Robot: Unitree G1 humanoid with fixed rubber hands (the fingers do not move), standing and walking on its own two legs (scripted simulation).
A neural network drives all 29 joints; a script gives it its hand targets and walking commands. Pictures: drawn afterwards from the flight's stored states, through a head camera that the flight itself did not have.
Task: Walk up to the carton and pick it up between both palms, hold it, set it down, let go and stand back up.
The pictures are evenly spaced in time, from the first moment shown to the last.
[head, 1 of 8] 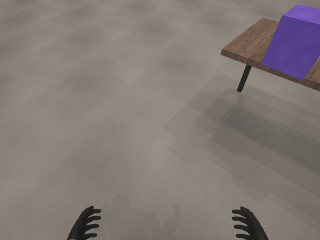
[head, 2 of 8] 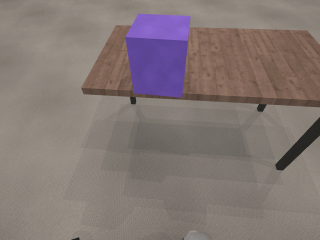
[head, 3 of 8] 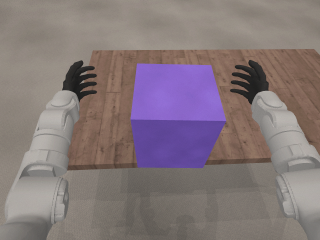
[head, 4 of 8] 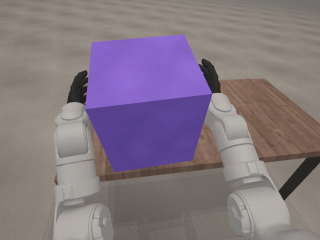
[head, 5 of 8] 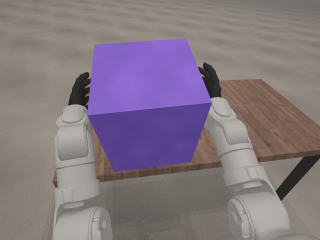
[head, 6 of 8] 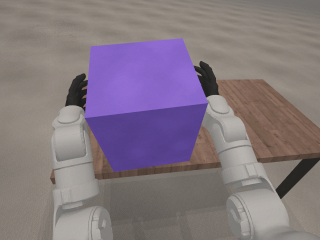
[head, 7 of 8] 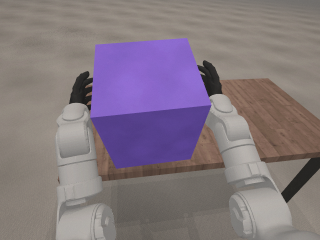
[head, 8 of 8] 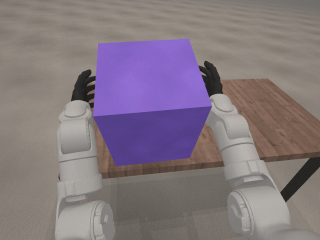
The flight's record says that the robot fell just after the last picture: no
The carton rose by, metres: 0.19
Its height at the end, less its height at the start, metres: +0.17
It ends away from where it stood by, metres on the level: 0.12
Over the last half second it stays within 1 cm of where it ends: yes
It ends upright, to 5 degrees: no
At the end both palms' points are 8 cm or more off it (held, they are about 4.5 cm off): no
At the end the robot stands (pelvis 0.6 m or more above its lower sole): yes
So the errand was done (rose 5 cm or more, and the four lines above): no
